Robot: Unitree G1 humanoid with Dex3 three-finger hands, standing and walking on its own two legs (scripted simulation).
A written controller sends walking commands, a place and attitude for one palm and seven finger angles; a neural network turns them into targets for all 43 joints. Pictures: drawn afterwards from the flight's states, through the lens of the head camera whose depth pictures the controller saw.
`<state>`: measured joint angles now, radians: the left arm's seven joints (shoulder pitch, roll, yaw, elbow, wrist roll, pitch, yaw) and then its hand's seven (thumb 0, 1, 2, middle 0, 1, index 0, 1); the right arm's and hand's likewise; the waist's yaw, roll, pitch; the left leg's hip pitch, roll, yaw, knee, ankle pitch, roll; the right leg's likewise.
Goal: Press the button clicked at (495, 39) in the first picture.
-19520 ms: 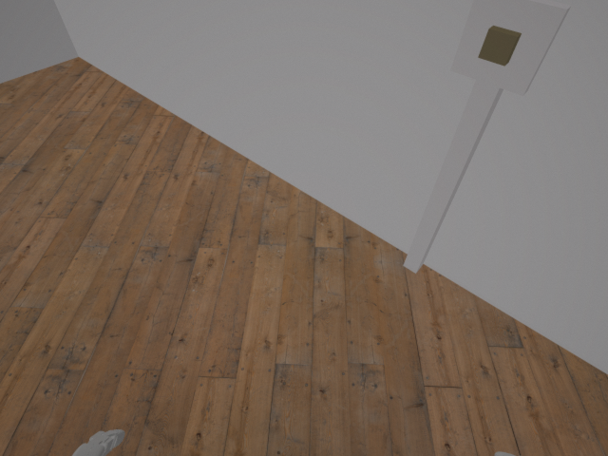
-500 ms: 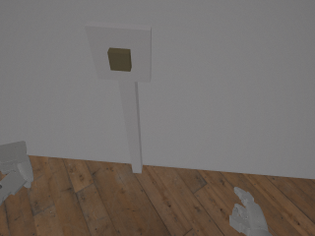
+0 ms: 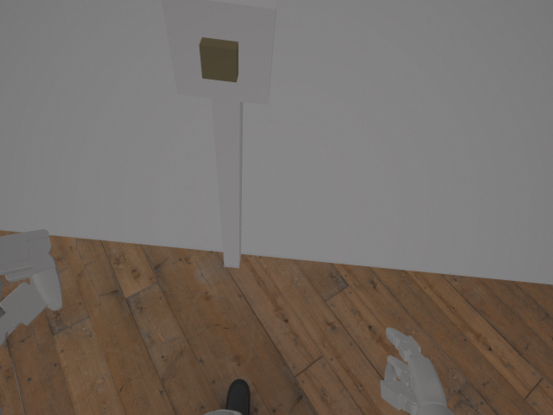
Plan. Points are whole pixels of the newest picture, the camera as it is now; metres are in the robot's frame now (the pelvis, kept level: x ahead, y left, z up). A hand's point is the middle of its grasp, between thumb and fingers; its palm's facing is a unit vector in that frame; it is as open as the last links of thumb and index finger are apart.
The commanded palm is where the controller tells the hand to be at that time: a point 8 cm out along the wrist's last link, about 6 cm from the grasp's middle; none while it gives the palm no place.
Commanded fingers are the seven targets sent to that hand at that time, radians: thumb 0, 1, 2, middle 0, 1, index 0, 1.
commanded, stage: step back with the hand held close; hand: left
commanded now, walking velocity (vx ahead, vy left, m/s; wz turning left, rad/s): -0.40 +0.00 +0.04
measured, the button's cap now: (220, 59) +0.65 +0.16 +0.14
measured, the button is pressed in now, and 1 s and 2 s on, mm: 0 0 0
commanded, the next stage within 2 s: stop stepping back and stand still in 0.02 s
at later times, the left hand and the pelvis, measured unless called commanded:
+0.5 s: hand (0, 405) +0.12 +0.24 +0.16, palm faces +0.31 -0.88 -0.37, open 3.1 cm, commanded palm +0.07 +0.29 +0.18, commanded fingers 0.00 0.90 0.90 -1.30 -1.50 -1.30 -1.50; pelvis -0.07 +0.01 -0.01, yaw -1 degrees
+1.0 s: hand out of the picture +0.09 +0.31 +0.15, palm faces +0.44 -0.82 -0.36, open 3.1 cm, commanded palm +0.04 +0.33 +0.18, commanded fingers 0.00 0.90 0.90 -1.30 -1.50 -1.30 -1.50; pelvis -0.09 +0.05 +0.00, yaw -1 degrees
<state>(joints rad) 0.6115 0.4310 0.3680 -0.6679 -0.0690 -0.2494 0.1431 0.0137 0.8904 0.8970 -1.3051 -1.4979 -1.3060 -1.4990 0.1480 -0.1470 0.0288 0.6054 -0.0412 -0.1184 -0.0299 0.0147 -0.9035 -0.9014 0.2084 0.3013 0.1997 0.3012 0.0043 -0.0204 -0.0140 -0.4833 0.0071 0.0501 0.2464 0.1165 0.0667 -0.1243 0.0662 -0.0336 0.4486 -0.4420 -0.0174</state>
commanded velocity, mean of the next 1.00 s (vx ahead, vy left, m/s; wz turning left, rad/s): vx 0.00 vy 0.01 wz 0.01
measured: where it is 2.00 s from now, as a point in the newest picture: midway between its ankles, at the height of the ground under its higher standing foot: outside the picture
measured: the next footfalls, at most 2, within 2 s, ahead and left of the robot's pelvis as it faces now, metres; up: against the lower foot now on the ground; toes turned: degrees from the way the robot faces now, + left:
right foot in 0.04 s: -0.09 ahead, -0.06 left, +0.00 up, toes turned -1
left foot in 0.20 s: +0.01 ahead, +0.12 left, +0.00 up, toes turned -1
